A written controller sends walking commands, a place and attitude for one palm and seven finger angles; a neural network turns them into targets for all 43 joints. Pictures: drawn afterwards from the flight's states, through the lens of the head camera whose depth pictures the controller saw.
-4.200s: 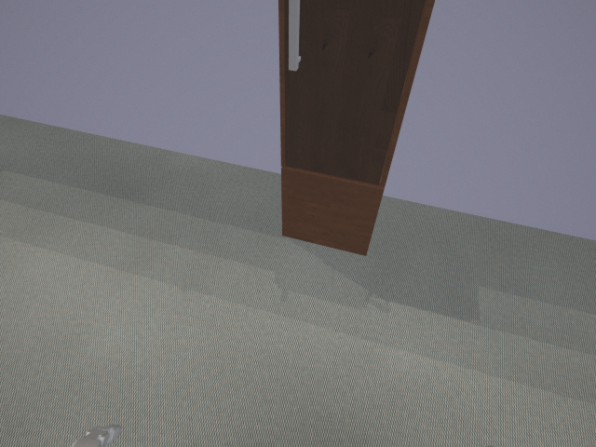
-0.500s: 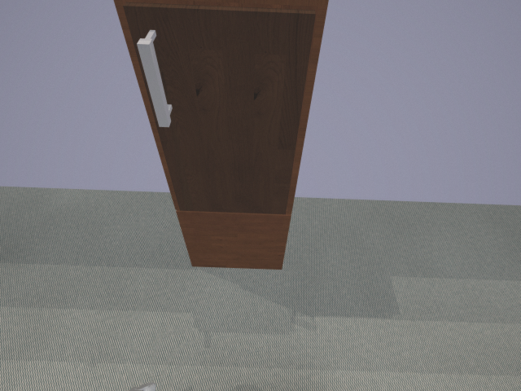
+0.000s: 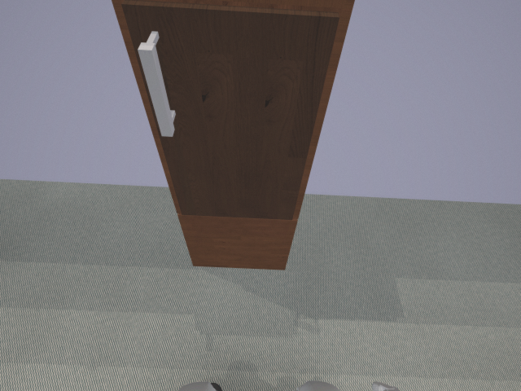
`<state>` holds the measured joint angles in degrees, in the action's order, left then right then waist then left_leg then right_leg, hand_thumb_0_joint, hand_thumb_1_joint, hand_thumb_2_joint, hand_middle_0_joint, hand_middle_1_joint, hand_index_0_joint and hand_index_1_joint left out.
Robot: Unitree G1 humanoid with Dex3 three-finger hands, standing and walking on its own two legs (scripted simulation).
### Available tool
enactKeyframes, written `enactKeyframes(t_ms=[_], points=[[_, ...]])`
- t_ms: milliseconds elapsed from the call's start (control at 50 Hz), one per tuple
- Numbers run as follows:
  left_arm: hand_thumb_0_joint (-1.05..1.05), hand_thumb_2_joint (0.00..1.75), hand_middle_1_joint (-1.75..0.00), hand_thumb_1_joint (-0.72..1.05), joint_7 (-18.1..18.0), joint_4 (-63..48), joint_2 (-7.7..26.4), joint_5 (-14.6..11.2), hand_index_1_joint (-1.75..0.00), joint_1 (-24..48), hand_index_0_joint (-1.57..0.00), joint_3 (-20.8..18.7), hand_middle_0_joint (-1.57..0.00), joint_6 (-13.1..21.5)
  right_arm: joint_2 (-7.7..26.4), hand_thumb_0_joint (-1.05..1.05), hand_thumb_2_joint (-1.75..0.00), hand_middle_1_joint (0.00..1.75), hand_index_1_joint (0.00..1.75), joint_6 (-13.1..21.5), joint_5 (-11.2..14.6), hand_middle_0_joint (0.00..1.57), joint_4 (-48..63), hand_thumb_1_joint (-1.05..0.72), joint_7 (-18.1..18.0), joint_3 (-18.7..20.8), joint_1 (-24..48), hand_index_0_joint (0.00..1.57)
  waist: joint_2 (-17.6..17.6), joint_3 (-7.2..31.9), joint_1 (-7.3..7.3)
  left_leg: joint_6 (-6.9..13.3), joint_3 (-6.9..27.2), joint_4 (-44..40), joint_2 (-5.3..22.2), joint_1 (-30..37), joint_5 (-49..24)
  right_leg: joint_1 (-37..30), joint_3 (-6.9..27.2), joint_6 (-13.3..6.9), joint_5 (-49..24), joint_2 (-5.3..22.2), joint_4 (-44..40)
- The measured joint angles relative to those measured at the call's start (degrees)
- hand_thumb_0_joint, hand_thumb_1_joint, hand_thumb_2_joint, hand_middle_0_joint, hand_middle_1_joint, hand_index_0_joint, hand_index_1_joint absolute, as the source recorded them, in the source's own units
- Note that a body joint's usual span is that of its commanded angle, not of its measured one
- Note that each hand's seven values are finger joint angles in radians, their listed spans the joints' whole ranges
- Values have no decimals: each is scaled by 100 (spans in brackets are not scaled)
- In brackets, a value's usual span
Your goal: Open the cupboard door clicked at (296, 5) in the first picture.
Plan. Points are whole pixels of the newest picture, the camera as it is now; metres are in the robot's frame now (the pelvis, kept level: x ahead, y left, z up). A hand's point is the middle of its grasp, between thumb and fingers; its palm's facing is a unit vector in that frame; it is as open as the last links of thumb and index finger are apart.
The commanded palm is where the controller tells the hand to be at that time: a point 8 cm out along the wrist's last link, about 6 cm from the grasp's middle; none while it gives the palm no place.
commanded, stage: come to a stop and stand still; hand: left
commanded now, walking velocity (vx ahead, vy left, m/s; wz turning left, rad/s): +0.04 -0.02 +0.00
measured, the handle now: (161, 87) +0.57 +0.23 +0.12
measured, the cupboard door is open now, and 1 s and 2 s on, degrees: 0 0 0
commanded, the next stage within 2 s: none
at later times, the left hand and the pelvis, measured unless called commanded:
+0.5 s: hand out of the picture -0.05 +0.11 -0.15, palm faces +0.15 -0.96 -0.25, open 7.3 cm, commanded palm none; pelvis -0.04 -0.07 +0.01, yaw +3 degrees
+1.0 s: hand out of the picture -0.05 +0.17 -0.18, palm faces +0.09 -0.98 -0.15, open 7.3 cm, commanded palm none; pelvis -0.03 +0.00 +0.01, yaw +2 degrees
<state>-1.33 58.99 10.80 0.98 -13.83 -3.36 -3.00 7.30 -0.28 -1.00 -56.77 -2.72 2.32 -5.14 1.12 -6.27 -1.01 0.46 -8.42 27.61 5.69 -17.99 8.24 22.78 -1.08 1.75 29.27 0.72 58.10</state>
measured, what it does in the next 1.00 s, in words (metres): steps on the spot: right foot, then left foot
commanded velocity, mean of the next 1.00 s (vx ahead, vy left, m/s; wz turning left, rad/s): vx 0.06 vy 0.08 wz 0.00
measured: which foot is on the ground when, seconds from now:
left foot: down 0.00-0.14, up 0.16-0.70, down 0.72-1.00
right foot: up 0.00-0.12, down 0.14-1.00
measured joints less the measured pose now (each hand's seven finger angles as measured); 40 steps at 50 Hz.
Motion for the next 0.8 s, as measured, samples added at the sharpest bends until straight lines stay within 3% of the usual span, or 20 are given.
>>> enactKeyframes(t_ms=[80,140,180,220,300,400,500,620,720,800], points=[[0,89,-30,91,17,-153,92,-7,-29,112,-20,-62,-20,-25,135,0,-90,30,30,-90,-23,21,-42,-91,50,93,-97,21,-116,48,63,-131,36,63,76,-119,-111,-192,-32,-32,-185,107,-716],[0,89,-30,91,21,-235,114,16,-29,46,-20,-43,-20,113,262,0,-90,30,30,-189,-12,21,-121,-91,115,161,-294,20,-180,242,90,-234,91,378,74,-333,4,-756,-89,-101,-704,221,-2100],[0,89,-30,91,-1,-179,10,59,-29,4,-20,24,-20,171,376,0,-90,30,30,-314,16,21,-215,-91,161,204,-427,20,-347,328,102,-238,372,868,18,-505,868,-763,-185,-220,-846,158,-2090],[0,89,-30,91,3,-159,-108,74,-29,-125,-20,99,-20,164,454,1,-90,30,30,-417,7,20,-298,-91,222,221,-619,20,-399,503,73,-180,588,1421,-152,-627,1274,-838,-218,-312,-1015,153,-2285],[0,89,-30,91,31,-69,-290,40,-29,-334,-20,171,-20,215,517,1,-90,30,30,-366,-32,20,-399,-91,304,216,-908,20,-325,681,63,-174,662,2380,-368,-684,894,-1049,-148,-380,-1491,172,-3027],[1,89,-30,93,5,-42,-352,19,-30,-372,-21,158,-20,305,545,1,-90,30,30,-316,-57,20,-493,-91,319,216,-1275,20,-311,634,70,-288,691,2765,-415,-542,649,-1136,-311,-446,-1780,156,-3507],[1,89,-30,92,-27,-11,-379,36,-30,-449,-21,131,-20,381,552,1,-90,30,30,-379,-54,20,-606,-91,290,179,-1369,20,-305,528,-71,-331,704,2462,-378,-329,964,-1102,-440,-448,-1855,184,-3605],[0,89,-30,91,-6,231,-334,84,-30,-618,-21,115,-20,321,462,1,-90,30,30,-286,24,20,-495,-91,251,105,-1028,20,-170,435,-210,-236,643,1292,-358,75,1329,-1040,-391,-329,-1873,278,-3537],[0,89,-30,91,13,492,-272,23,-30,-690,-21,126,-20,194,340,1,-90,30,30,-31,59,20,-350,-91,195,3,-777,20,-215,525,-164,-125,651,-142,-275,702,752,-835,-420,-127,-1657,179,-3066],[0,89,-30,91,6,601,-128,23,-30,-584,-20,131,-20,145,136,1,-90,30,30,-2,34,20,-413,-93,99,-65,-695,20,134,576,-168,-56,561,-69,-471,751,783,-881,-250,-60,-1608,334,-3019]])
